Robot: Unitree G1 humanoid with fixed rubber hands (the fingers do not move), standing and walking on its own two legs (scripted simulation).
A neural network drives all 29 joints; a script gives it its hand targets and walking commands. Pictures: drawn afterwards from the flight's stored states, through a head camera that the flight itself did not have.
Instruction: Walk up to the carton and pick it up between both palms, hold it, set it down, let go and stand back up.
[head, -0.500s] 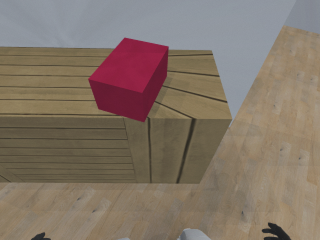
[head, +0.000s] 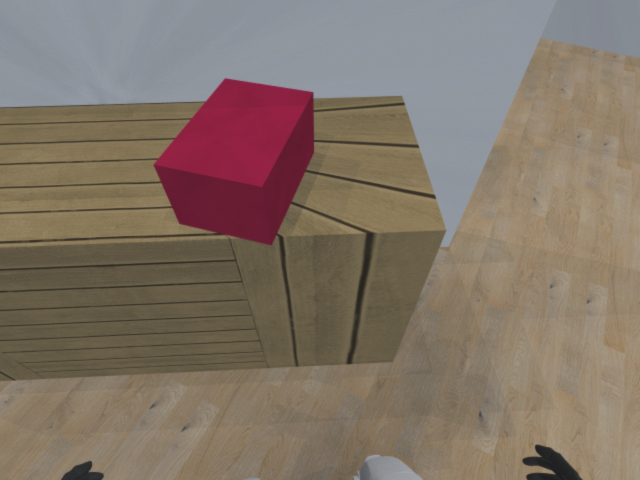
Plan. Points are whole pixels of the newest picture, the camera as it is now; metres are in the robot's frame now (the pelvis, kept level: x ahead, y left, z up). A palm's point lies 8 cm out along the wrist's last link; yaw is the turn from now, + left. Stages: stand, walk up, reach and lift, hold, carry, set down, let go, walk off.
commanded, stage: walk up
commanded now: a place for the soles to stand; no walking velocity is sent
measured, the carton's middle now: (247, 157) +0.66 +0.11 -0.01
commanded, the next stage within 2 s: none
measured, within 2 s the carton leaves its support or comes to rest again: neither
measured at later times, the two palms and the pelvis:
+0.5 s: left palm out of the picture +0.08 +0.37 -0.07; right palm (529, 435) +0.18 -0.28 -0.11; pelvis +0.08 +0.03 +0.00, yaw +0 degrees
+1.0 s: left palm out of the picture +0.19 +0.43 -0.06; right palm (463, 363) +0.26 -0.21 -0.06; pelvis +0.15 +0.10 +0.03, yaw +2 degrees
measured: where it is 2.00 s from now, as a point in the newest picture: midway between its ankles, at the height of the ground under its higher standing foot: (287, 458)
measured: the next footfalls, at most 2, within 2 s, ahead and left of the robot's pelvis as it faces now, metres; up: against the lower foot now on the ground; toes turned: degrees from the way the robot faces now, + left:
left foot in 0.58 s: +0.24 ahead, +0.19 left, +0.00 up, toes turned +3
right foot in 1.12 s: +0.31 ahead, -0.03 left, +0.00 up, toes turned +2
